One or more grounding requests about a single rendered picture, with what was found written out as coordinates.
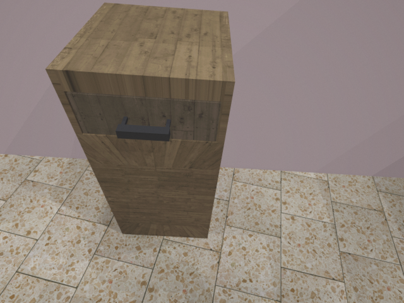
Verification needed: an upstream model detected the handle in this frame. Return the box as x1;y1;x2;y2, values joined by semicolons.
116;116;171;141

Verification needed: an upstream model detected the cabinet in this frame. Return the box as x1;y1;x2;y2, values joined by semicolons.
45;3;235;239

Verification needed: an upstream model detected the drawer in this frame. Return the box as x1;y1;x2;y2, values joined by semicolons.
67;92;222;141

